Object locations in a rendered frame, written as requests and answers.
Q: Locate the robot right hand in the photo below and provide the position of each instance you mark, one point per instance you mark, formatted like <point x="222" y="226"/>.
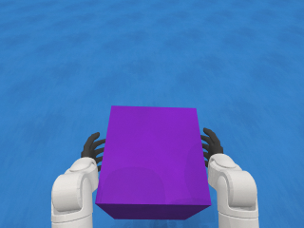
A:
<point x="213" y="147"/>

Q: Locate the robot left hand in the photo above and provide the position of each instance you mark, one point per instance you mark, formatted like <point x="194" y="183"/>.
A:
<point x="89" y="149"/>

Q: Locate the right robot forearm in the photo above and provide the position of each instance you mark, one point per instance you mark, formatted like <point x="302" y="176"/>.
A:
<point x="236" y="193"/>

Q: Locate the left robot forearm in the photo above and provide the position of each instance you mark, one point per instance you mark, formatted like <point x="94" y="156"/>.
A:
<point x="71" y="195"/>

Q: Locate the carton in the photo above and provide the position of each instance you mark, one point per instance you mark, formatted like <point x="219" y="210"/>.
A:
<point x="153" y="165"/>

